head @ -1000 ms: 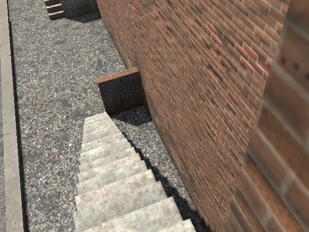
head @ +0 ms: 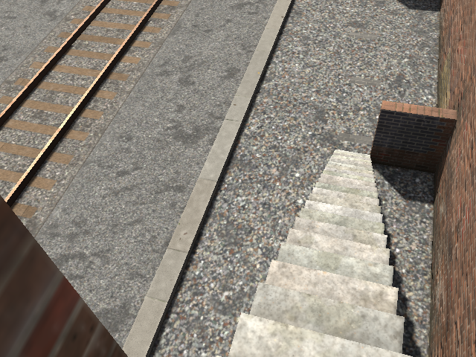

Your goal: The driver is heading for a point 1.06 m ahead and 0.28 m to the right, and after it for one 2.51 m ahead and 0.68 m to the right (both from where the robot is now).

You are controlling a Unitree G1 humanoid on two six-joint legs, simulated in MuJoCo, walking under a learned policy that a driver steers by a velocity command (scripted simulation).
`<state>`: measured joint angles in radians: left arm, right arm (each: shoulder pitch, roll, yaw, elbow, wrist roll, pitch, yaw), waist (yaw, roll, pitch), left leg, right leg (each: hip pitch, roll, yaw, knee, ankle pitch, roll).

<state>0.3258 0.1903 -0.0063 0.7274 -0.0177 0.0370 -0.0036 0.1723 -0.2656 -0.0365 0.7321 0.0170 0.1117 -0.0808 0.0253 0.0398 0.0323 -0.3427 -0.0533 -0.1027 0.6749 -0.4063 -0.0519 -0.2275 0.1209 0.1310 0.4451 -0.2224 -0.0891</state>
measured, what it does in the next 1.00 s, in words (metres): steps on the spot, turning right: left foot, then right foot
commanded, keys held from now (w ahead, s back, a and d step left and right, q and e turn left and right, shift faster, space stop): w+e+shift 0.64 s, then w+q+shift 0.36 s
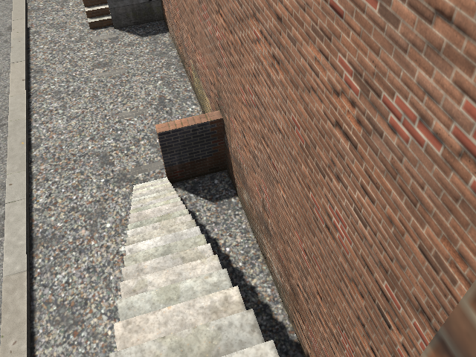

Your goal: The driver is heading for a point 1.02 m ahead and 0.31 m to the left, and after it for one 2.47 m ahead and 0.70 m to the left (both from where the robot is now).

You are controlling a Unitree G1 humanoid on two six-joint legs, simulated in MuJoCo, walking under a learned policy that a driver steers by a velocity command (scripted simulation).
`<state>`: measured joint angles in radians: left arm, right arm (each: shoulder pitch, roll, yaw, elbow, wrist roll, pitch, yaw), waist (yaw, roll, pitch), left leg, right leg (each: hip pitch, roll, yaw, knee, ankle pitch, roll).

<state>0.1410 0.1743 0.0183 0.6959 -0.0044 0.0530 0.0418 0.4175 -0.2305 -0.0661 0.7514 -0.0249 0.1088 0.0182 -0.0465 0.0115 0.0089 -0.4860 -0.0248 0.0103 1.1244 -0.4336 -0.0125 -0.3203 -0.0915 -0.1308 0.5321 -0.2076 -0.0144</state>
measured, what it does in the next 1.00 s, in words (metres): walks ahead, turning left: left foot, then right foot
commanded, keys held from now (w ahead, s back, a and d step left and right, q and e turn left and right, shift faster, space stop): w+q+shift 0.64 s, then w+shift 0.10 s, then w+e+shift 0.26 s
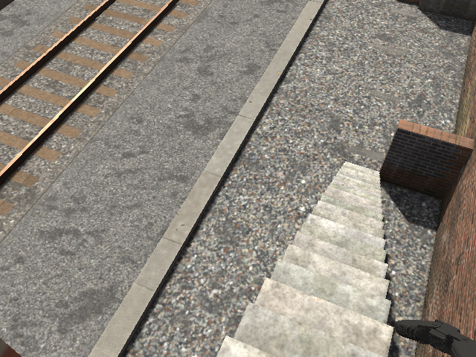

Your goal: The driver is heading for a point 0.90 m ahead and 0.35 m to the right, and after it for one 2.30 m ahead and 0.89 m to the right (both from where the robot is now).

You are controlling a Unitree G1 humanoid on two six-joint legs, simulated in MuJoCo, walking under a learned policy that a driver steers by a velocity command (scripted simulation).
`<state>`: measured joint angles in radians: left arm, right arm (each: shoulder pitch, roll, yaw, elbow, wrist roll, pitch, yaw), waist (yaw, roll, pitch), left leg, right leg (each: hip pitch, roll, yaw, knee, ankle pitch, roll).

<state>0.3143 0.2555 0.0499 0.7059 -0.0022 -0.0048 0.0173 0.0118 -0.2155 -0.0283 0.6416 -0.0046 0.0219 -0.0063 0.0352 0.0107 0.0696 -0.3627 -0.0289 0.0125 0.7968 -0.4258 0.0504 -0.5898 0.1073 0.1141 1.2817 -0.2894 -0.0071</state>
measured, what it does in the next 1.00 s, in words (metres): goes down, turning right: right foot 0.20 m lower, then left foot 0.20 m lower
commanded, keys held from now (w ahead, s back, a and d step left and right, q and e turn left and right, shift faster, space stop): w+e+shift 0.64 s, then w+q+shift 0.36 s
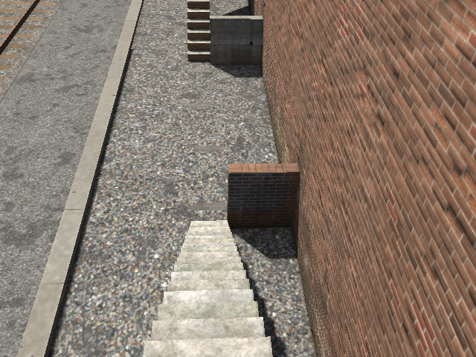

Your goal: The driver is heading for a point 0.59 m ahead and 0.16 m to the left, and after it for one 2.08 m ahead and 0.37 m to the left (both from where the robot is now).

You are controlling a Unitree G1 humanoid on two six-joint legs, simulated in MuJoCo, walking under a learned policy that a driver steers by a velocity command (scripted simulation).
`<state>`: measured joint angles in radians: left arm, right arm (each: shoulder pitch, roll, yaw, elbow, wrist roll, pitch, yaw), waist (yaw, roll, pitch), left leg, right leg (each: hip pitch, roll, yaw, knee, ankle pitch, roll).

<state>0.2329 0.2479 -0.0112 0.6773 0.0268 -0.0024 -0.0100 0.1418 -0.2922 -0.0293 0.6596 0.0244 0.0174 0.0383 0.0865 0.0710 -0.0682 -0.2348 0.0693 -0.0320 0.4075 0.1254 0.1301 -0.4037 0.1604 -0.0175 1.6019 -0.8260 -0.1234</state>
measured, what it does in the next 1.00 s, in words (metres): goes down, turning left: right foot, then left foot 0.20 m lower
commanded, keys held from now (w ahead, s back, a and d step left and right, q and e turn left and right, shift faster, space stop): w+q+shift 0.64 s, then w+e+shift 0.36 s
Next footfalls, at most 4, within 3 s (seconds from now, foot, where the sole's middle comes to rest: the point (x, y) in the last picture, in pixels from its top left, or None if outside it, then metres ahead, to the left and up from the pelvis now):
0.38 right None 0.18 -0.08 -0.81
0.84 left None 0.27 0.41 -1.02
1.16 right None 0.30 0.27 -1.02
1.40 right None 0.28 0.26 -0.91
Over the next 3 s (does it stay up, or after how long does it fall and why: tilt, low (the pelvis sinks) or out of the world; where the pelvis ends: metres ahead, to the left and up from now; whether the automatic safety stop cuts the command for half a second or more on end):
stays up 0.52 0.09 -0.51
